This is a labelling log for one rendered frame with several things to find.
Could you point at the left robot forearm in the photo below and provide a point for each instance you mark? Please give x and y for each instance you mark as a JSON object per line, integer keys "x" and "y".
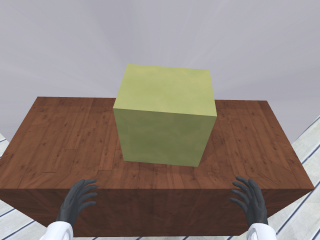
{"x": 58, "y": 230}

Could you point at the robot right hand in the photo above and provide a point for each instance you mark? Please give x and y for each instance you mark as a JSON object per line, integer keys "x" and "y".
{"x": 254, "y": 206}

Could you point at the robot left hand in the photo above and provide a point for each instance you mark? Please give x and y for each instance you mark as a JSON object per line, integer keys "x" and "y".
{"x": 72, "y": 205}

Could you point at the carton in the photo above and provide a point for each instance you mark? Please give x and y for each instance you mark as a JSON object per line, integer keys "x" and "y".
{"x": 164, "y": 115}

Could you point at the pedestal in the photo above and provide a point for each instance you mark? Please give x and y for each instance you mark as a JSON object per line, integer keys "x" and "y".
{"x": 63, "y": 140}

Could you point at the right robot forearm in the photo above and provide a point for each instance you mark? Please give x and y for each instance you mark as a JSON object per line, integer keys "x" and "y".
{"x": 261, "y": 231}

